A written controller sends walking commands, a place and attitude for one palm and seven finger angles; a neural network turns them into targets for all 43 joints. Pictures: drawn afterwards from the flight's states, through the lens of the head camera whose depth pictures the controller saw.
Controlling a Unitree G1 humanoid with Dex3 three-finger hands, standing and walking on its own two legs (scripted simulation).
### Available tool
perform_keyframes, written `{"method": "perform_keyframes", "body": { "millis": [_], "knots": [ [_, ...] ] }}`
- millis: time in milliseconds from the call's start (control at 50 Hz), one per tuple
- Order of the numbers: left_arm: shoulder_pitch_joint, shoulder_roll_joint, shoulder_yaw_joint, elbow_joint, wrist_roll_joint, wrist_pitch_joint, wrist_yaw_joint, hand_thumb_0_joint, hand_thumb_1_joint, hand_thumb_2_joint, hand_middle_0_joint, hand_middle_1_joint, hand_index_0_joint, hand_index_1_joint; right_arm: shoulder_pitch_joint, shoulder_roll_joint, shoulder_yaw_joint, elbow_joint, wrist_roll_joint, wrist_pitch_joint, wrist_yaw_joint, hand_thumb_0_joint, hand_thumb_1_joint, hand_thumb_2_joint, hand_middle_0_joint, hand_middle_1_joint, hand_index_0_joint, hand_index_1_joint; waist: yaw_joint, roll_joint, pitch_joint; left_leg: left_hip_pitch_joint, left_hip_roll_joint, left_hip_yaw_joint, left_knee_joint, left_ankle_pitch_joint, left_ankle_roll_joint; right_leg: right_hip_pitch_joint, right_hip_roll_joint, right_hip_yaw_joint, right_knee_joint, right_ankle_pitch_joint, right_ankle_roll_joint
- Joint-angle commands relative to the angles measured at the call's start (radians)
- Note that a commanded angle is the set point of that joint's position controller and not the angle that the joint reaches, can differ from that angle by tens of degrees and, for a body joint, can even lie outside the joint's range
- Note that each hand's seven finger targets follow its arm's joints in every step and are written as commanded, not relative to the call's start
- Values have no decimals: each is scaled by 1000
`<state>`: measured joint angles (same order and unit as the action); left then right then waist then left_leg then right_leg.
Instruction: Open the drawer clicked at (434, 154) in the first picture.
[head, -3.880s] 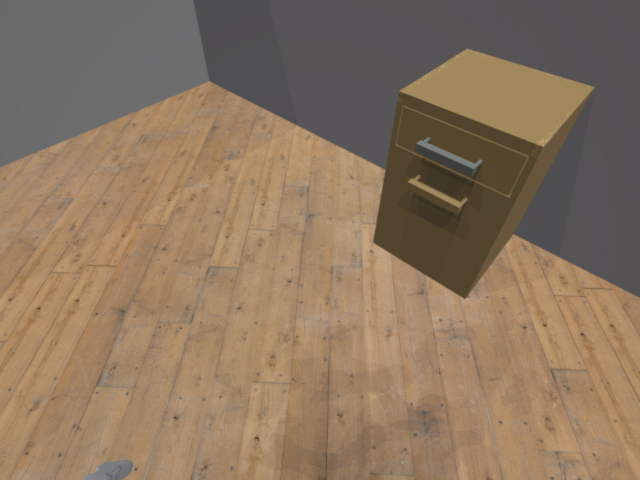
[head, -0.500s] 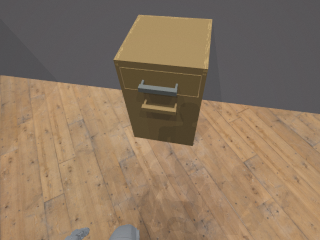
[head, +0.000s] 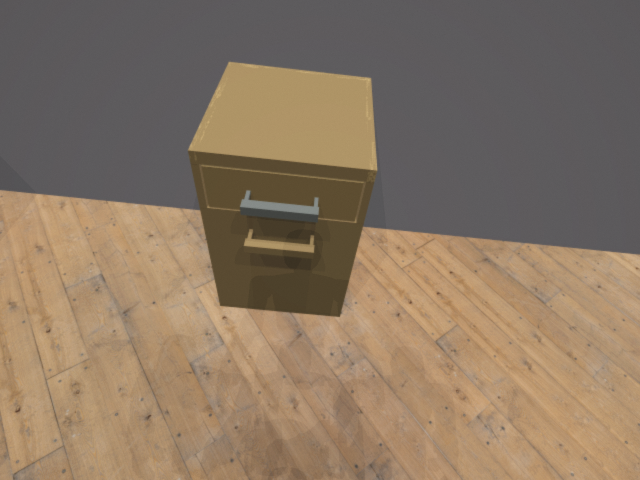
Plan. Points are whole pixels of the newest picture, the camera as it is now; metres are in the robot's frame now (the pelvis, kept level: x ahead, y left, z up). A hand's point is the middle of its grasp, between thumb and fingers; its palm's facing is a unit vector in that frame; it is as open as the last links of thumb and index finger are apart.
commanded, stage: take the last steps up to it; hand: left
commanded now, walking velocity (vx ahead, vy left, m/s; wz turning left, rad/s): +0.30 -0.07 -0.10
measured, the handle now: (281, 204) +0.75 +0.11 -0.20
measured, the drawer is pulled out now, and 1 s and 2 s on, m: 0.00 0.00 0.00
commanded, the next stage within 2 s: come to a stop and stand still in 0.58 s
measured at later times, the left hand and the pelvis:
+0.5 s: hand (254, 463) +0.18 +0.09 -0.17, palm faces +0.04 -0.97 -0.22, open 7.1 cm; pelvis +0.12 -0.09 +0.00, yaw +0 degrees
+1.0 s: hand (260, 421) +0.24 +0.09 -0.19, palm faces +0.04 -0.98 -0.18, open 7.4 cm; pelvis +0.23 -0.08 -0.01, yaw -2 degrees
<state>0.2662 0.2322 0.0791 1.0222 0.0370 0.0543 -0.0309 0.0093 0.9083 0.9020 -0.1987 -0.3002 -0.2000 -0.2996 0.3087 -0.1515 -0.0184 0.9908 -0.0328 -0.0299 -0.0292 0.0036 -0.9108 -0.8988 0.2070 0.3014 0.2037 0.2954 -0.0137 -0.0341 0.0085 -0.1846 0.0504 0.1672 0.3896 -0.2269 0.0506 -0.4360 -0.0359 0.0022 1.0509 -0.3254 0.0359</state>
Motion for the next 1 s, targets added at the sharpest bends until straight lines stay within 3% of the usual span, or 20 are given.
{"method": "perform_keyframes", "body": {
  "millis": [0, 180, 240, 260, 280, 300, 340, 400, 440, 520, 620, 680, 700, 720, 740, 760, 780, 840, 920, 980],
  "knots": [
    [-104, 22, -3, -83, -4, -36, -3, 0, 900, 900, -200, -300, -200, -300, 149, -169, -53, 20, 4, -24, -10, 0, -900, -900, 200, 300, 200, 300, -57, 144, 42, 173, 286, -286, -233, -75, 93, -185, -46, -13, -97, -1, -4],
    [-138, -20, -18, -61, -11, -56, -5, 0, 900, 900, -200, -300, -200, -300, 155, -176, -58, 85, -6, -17, 5, 0, -900, -900, 200, 300, 200, 300, -41, 191, 87, 41, 273, -204, -214, -125, 95, 17, -37, -103, -407, -28, -32],
    [13, -3, -9, 1, -11, -73, 5, 0, 900, 900, -200, -300, -200, -300, 124, -151, -53, 97, 1, -12, 9, 0, -900, -900, 200, 300, 200, 300, 37, 90, 26, -48, 205, -124, -37, -131, 38, 288, 6, -139, -607, 102, -46],
    [98, 43, 1, 35, -7, -86, 14, 0, 900, 900, -200, -300, -200, -300, 125, -119, -47, 98, 10, -15, 15, 0, -900, -900, 200, 300, 200, 300, 76, -9, -11, -173, 148, -52, 130, -147, 3, 463, -67, -44, -665, 47, -73],
    [202, 141, 20, 63, -4, -99, 27, 0, 900, 900, -200, -300, -200, -300, 124, -46, -28, 73, 20, -18, 22, 0, -900, -900, 200, 300, 200, 300, 112, -281, -36, -407, 31, 41, 415, -313, -40, 609, -297, 277, -779, -115, -155],
    [256, 176, 19, 67, -21, -93, 38, 0, 900, 900, -200, -300, -200, -300, 59, -81, -29, 37, 13, -6, 25, 0, -900, -900, 200, 300, 200, 300, 125, -265, -7, -475, 15, -52, 608, -381, -31, 530, -387, 437, -898, -207, -204],
    [140, 106, 13, 50, -23, -100, 44, 0, 900, 900, -200, -300, -200, -300, 29, -82, -46, 51, 8, 0, 29, 0, -900, -900, 200, 300, 200, 300, 81, -201, 88, -494, 63, -129, 742, -212, -17, 366, -335, 349, -938, -265, -189],
    [51, -19, -14, 20, -18, -118, 52, 0, 900, 900, -200, -300, -200, -300, 98, -28, -48, 87, 3, 8, 30, 0, -900, -900, 200, 300, 200, 300, -5, -9, 113, -400, 90, -133, 710, -65, -38, 266, -249, 102, -906, 87, -182],
    [64, -23, -26, 23, -18, -130, 51, 0, 900, 900, -200, -300, -200, -300, 103, -14, -44, 85, 2, 13, 31, 0, -900, -900, 200, 300, 200, 300, -16, -18, 103, -388, 77, -114, 673, -36, -54, 273, -225, 21, -882, 302, -187],
    [103, 0, -30, 42, -16, -140, 56, 0, 900, 900, -200, -300, -200, -300, 10, -24, -40, 38, 7, 12, 37, 0, -900, -900, 200, 300, 200, 300, -6, -54, 85, -420, 70, -97, 545, -13, -59, 359, -224, -19, -843, 553, -212],
    [147, 19, -31, 74, -11, -132, 59, 0, 900, 900, -200, -300, -200, -300, -103, -30, -29, -2, 11, -1, 45, 0, -900, -900, 200, 300, 200, 300, 22, -95, 90, -328, 35, -64, 344, -12, -33, 383, -222, -28, -783, 657, -200],
    [150, 18, -32, 89, -15, -121, 65, 0, 900, 900, -200, -300, -200, -300, -72, -38, -20, 16, 7, -8, 29, 0, -900, -900, 200, 300, 200, 300, -5, -62, 66, -170, -23, -37, 203, 46, -21, 388, -184, -53, -649, 837, -167],
    [143, 9, -40, 97, -18, -113, 70, 0, 900, 900, -200, -300, -200, -300, 8, -51, -17, 45, 7, -11, 19, 0, -900, -900, 200, 300, 200, 300, -36, -30, 15, -39, -26, -56, 120, 238, -21, 367, -155, -66, -527, 844, -129],
    [153, -11, -48, 92, -28, -108, 75, 0, 900, 900, -200, -300, -200, -300, 90, -100, -22, 66, 1, -19, 5, 0, -900, -900, 200, 300, 200, 300, -57, 42, -73, 148, 69, -125, 119, 646, 7, 284, -94, -92, -384, 694, -77],
    [219, -48, -61, 97, -46, -105, 82, 0, 900, 900, -200, -300, -200, -300, 131, -164, -27, 73, 7, -21, -8, 0, -900, -900, 200, 300, 200, 300, -41, 195, -195, 358, 267, -307, 173, 1121, 108, 132, -23, -103, -261, 269, -32],
    [244, -53, -64, 101, -48, -97, 89, 0, 900, 900, -200, -300, -200, -300, 133, -179, -30, 78, 28, -9, -14, 0, -900, -900, 200, 300, 200, 300, -33, 241, -216, 311, 363, -358, 89, 1323, 194, 151, 9, -53, -124, -278, -27],
    [231, -38, -59, 98, -40, -80, 92, 0, 900, 900, -200, -300, -200, -300, 59, -174, -22, 73, 35, -1, -25, 0, -900, -900, 200, 300, 200, 300, -4, 218, -152, 225, 350, -325, 46, 1255, 203, 145, -8, 13, -85, -329, -28],
    [143, -32, -45, 79, -26, -38, 92, 0, 900, 900, -200, -300, -200, -300, -75, -143, -26, 40, 28, 28, -35, 0, -900, -900, 200, 300, 200, 300, 10, 179, 19, 37, 302, -255, -11, 1006, 162, 97, -39, 21, -83, -253, -14],
    [121, -20, -14, 38, -23, -10, 81, 0, 900, 900, -200, -300, -200, -300, -103, -176, -60, 9, 20, 49, -29, 0, -900, -900, 200, 300, 200, 300, 14, 98, -100, 79, 304, -226, 2, 843, 160, 35, -6, 12, 43, -187, -4],
    [90, -16, 3, 0, -22, 4, 73, 0, 900, 900, -200, -300, -200, -300, -162, -181, -69, -21, 15, 53, -20, 0, -900, -900, 200, 300, 200, 300, 24, 143, -122, 12, 283, -194, -7, 655, 142, 34, -1, 17, 73, -138, 2]
  ]
}}
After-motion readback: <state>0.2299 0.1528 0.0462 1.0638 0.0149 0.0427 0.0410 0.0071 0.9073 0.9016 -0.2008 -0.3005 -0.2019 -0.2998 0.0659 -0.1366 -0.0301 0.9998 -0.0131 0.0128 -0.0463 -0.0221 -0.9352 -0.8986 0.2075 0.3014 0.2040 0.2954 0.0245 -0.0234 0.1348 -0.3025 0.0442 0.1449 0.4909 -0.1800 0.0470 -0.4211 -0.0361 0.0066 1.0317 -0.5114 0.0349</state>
